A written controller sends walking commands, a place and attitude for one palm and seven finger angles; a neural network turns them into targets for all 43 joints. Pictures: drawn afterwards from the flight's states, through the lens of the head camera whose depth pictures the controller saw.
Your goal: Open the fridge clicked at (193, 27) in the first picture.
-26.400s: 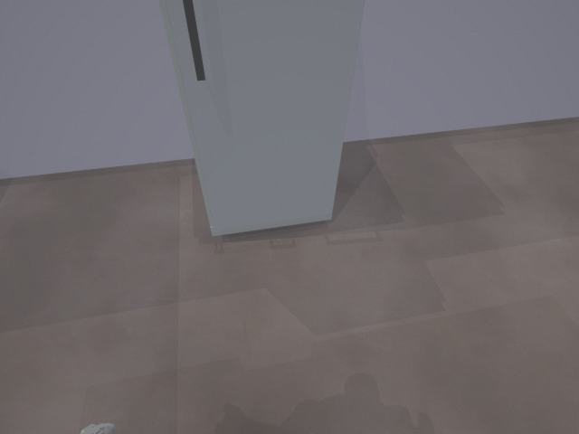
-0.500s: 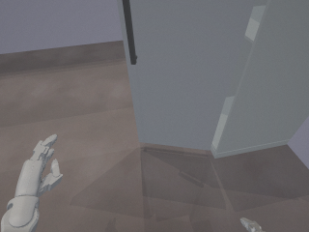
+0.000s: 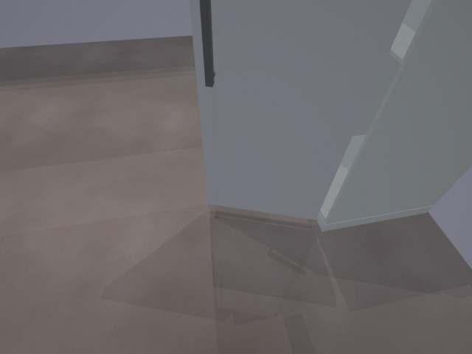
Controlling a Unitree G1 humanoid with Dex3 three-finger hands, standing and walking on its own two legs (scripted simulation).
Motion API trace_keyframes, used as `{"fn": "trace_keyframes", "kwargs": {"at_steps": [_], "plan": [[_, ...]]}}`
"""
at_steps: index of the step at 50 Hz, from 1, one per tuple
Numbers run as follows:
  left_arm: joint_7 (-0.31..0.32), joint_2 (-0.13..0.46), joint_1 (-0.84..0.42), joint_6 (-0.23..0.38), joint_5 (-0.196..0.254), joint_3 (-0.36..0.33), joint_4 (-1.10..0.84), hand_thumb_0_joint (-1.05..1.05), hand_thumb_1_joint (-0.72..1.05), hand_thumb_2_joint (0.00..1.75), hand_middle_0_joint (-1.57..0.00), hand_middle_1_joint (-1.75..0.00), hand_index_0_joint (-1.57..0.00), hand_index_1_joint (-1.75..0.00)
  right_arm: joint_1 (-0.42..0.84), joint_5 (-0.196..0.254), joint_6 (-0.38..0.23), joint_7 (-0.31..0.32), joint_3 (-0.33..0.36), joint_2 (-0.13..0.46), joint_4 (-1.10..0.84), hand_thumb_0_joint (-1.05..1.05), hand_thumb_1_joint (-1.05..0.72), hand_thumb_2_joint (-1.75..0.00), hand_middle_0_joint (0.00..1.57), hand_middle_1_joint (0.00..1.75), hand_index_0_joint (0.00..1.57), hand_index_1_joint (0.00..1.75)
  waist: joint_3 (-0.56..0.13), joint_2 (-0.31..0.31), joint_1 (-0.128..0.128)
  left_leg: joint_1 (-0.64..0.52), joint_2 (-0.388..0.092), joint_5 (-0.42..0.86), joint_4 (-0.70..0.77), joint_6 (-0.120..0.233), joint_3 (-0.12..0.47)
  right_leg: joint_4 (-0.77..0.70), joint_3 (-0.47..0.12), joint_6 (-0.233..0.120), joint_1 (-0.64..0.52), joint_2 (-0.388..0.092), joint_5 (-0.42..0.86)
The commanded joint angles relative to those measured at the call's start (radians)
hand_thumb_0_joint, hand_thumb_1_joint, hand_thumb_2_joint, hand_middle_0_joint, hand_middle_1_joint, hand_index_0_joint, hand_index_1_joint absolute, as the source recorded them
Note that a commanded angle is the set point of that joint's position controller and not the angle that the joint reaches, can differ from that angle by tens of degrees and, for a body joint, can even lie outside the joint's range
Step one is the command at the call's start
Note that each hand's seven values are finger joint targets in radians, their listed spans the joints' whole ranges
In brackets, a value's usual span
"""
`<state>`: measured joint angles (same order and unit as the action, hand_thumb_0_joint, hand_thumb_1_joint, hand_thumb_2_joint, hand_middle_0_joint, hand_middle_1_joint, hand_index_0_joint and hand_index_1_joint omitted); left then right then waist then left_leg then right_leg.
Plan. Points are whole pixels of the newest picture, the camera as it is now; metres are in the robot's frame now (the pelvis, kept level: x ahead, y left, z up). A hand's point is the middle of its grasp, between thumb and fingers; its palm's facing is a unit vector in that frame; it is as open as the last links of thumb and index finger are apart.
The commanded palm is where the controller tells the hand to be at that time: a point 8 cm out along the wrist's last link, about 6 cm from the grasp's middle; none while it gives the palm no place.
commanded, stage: let the arm hang, fingers relaxed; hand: left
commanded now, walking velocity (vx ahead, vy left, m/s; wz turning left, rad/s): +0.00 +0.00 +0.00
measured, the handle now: out of the picture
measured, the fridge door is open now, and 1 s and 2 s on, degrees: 69 69 69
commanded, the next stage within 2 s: look to check the result in 0.50 s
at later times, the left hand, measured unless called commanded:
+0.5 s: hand out of the picture +0.13 +0.26 -0.15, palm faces -0.05 -0.94 -0.32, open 7.4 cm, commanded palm none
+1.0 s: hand out of the picture +0.11 +0.26 -0.16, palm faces -0.05 -0.94 -0.34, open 7.4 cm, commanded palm none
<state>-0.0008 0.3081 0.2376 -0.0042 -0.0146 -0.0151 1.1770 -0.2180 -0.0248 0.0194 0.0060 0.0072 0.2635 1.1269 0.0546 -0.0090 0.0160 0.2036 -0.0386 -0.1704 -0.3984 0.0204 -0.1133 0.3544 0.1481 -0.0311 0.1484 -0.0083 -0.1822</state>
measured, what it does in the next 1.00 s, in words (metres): stands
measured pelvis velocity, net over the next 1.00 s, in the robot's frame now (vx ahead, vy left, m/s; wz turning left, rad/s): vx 0.04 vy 0.01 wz -0.02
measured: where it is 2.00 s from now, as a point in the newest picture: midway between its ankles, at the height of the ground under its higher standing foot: outside the picture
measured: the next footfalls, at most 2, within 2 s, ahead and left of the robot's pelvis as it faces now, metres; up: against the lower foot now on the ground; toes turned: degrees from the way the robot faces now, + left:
none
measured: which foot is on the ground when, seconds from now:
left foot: down 0.00-1.00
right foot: down 0.00-1.00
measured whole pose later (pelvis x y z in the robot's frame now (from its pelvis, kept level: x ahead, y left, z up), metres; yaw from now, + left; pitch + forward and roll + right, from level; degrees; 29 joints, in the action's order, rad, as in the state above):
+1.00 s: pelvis +0.04 +0.01 +0.00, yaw -1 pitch -1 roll +0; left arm 0.00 0.34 0.12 0.02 -0.01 0.01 1.15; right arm -0.10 -0.02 -0.01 0.00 0.00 0.33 1.14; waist 0.04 0.00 0.00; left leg 0.09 0.00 -0.18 -0.28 0.03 -0.14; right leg 0.28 0.12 0.00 0.07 -0.03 -0.20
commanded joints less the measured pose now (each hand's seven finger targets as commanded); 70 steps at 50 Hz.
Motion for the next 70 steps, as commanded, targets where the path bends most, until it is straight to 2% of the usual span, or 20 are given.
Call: {"fn": "trace_keyframes", "kwargs": {"at_steps": [1,6,8,19,21,28,35,41,42,47,50,56,57,62,65,69,70], "plan": [[0.011,0.169,-0.085,0.031,-0.001,-0.028,-0.066,0.00,0.90,0.90,-0.20,-0.30,-0.20,-0.30,0.052,0.003,-0.031,0.013,0.033,0.205,-0.049,0.00,-0.90,-0.90,0.20,0.30,0.20,0.30,-0.042,-0.001,-0.016,-0.012,-0.119,-0.043,0.132,0.014,0.152,-0.096,-0.151,-0.026,0.014,-0.135,-0.056],[0.010,0.191,-0.114,0.032,-0.002,-0.026,-0.072,0.00,0.90,0.90,-0.20,-0.30,-0.20,-0.30,0.091,0.003,-0.036,0.007,0.031,0.230,-0.042,0.00,-0.90,-0.90,0.20,0.30,0.20,0.30,-0.042,0.004,-0.011,-0.022,-0.122,-0.013,0.157,0.016,0.160,-0.087,-0.150,-0.017,0.004,-0.137,-0.030],[0.010,0.200,-0.128,0.035,-0.002,-0.025,-0.079,0.00,0.90,0.90,-0.20,-0.30,-0.20,-0.30,0.102,0.003,-0.039,0.005,0.029,0.240,-0.042,0.00,-0.90,-0.90,0.20,0.30,0.20,0.30,-0.062,0.013,-0.013,-0.040,-0.123,0.033,0.157,0.016,0.160,-0.083,-0.151,-0.012,-0.010,-0.140,0.004],[0.010,0.225,-0.179,0.043,-0.003,-0.022,-0.104,0.00,0.90,0.90,-0.20,-0.30,-0.20,-0.30,0.162,0.004,-0.050,-0.001,0.025,0.274,-0.048,0.00,-0.90,-0.90,0.20,0.30,0.20,0.30,-0.102,-0.014,-0.018,-0.106,-0.127,0.178,0.162,0.007,0.150,-0.083,-0.151,-0.001,-0.041,-0.151,0.094],[0.010,0.229,-0.186,0.043,-0.004,-0.022,-0.108,0.00,0.90,0.90,-0.20,-0.30,-0.20,-0.30,0.165,0.006,-0.052,-0.001,0.024,0.275,-0.050,0.00,-0.90,-0.90,0.20,0.30,0.20,0.30,-0.092,-0.007,-0.019,-0.106,-0.126,0.198,0.161,0.007,0.150,-0.085,-0.150,0.000,-0.043,-0.153,0.109],[0.009,0.230,-0.185,0.041,-0.002,-0.021,-0.107,0.00,0.90,0.90,-0.20,-0.30,-0.20,-0.30,0.170,0.007,-0.050,0.002,0.022,0.284,-0.052,0.00,-0.90,-0.90,0.20,0.30,0.20,0.30,-0.090,-0.014,-0.022,-0.120,-0.126,0.189,0.168,0.005,0.145,-0.096,-0.150,-0.002,-0.045,-0.153,0.099],[0.012,0.231,-0.163,0.046,-0.001,-0.021,-0.098,0.00,0.90,0.90,-0.20,-0.30,-0.20,-0.30,0.162,0.010,-0.049,0.005,0.024,0.285,-0.051,0.00,-0.90,-0.90,0.20,0.30,0.20,0.30,-0.131,-0.003,-0.024,-0.164,-0.126,0.250,0.143,0.009,0.138,-0.100,-0.152,-0.008,-0.068,-0.159,0.176],[0.014,0.232,-0.163,0.044,0.000,-0.019,-0.091,0.00,0.90,0.90,-0.20,-0.30,-0.20,-0.30,0.161,0.011,-0.046,0.007,0.024,0.280,-0.044,0.00,-0.90,-0.90,0.20,0.30,0.20,0.30,-0.103,0.001,-0.028,-0.161,-0.127,0.244,0.146,0.006,0.132,-0.104,-0.150,-0.009,-0.062,-0.161,0.188],[0.015,0.230,-0.160,0.045,0.000,-0.019,-0.088,0.00,0.90,0.90,-0.20,-0.30,-0.20,-0.30,0.156,0.010,-0.046,0.008,0.023,0.281,-0.043,0.00,-0.90,-0.90,0.20,0.30,0.20,0.30,-0.117,-0.005,-0.027,-0.165,-0.127,0.247,0.145,0.006,0.133,-0.103,-0.153,-0.010,-0.072,-0.161,0.193],[0.016,0.231,-0.161,0.045,0.000,-0.018,-0.087,0.00,0.90,0.90,-0.20,-0.30,-0.20,-0.30,0.161,0.010,-0.045,0.007,0.024,0.276,-0.043,0.00,-0.90,-0.90,0.20,0.30,0.20,0.30,-0.101,-0.002,-0.026,-0.162,-0.126,0.246,0.148,0.006,0.132,-0.107,-0.151,-0.010,-0.068,-0.162,0.197],[0.017,0.232,-0.155,0.048,-0.001,-0.020,-0.089,0.00,0.90,0.90,-0.20,-0.30,-0.20,-0.30,0.157,0.011,-0.046,0.007,0.025,0.280,-0.044,0.00,-0.90,-0.90,0.20,0.30,0.20,0.30,-0.119,0.017,-0.025,-0.174,-0.126,0.262,0.144,0.007,0.133,-0.106,-0.150,-0.010,-0.077,-0.162,0.223],[0.017,0.232,-0.167,0.049,-0.001,-0.019,-0.092,0.00,0.90,0.90,-0.20,-0.30,-0.20,-0.30,0.162,0.010,-0.046,0.007,0.024,0.277,-0.044,0.00,-0.90,-0.90,0.20,0.30,0.20,0.30,-0.101,0.009,-0.027,-0.166,-0.126,0.243,0.151,0.004,0.129,-0.112,-0.154,-0.010,-0.076,-0.164,0.223],[0.017,0.231,-0.166,0.050,0.000,-0.020,-0.092,0.00,0.90,0.90,-0.20,-0.30,-0.20,-0.30,0.159,0.008,-0.046,0.007,0.023,0.277,-0.043,0.00,-0.90,-0.90,0.20,0.30,0.20,0.30,-0.121,0.009,-0.026,-0.172,-0.127,0.251,0.149,0.004,0.129,-0.110,-0.156,-0.011,-0.088,-0.164,0.233],[0.016,0.232,-0.175,0.048,0.000,-0.021,-0.096,0.00,0.90,0.90,-0.20,-0.30,-0.20,-0.30,0.165,0.008,-0.047,0.008,0.022,0.276,-0.045,0.00,-0.90,-0.90,0.20,0.30,0.20,0.30,-0.092,-0.009,-0.025,-0.160,-0.127,0.250,0.156,0.001,0.126,-0.113,-0.159,-0.012,-0.080,-0.161,0.227],[0.018,0.234,-0.168,0.051,-0.001,-0.023,-0.099,0.00,0.90,0.90,-0.20,-0.30,-0.20,-0.30,0.159,0.010,-0.048,0.009,0.022,0.277,-0.047,0.00,-0.90,-0.90,0.20,0.30,0.20,0.30,-0.124,0.009,-0.024,-0.179,-0.128,0.280,0.147,0.002,0.126,-0.108,-0.157,-0.013,-0.097,-0.161,0.268],[0.017,0.233,-0.175,0.049,0.001,-0.022,-0.098,0.00,0.90,0.90,-0.20,-0.30,-0.20,-0.30,0.161,0.009,-0.047,0.010,0.021,0.277,-0.043,0.00,-0.90,-0.90,0.20,0.30,0.20,0.30,-0.103,-0.001,-0.025,-0.172,-0.129,0.268,0.154,-0.001,0.120,-0.113,-0.155,-0.013,-0.093,-0.163,0.262],[0.018,0.234,-0.171,0.050,-0.001,-0.022,-0.099,0.00,0.90,0.90,-0.20,-0.30,-0.20,-0.30,0.159,0.009,-0.046,0.011,0.021,0.276,-0.046,0.00,-0.90,-0.90,0.20,0.30,0.20,0.30,-0.106,0.014,-0.024,-0.175,-0.128,0.268,0.150,0.001,0.123,-0.113,-0.158,-0.014,-0.089,-0.160,0.266]]}}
